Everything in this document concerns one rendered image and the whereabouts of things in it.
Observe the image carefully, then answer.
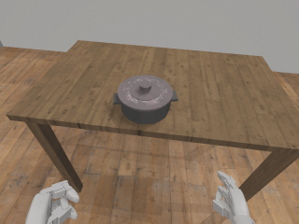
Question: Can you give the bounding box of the table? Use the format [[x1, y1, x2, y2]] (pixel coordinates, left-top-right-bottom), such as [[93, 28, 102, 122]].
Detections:
[[7, 40, 299, 202]]

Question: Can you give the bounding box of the pot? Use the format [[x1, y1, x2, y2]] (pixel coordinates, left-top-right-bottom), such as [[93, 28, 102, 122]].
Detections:
[[113, 91, 178, 125]]

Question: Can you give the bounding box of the knob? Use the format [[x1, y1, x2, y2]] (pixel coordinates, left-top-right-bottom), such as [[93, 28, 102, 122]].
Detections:
[[139, 80, 151, 91]]

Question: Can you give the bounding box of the robot left hand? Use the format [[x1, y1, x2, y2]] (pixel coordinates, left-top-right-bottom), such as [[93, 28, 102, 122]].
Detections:
[[25, 180, 79, 224]]

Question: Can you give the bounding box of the lid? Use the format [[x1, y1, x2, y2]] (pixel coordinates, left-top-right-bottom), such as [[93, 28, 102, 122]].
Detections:
[[117, 75, 173, 112]]

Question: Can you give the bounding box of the right robot forearm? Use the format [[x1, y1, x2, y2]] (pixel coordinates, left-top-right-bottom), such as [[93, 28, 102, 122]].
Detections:
[[231, 215, 255, 224]]

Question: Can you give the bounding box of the robot right hand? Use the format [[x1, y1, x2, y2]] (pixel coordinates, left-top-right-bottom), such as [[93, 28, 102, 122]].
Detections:
[[213, 171, 249, 221]]

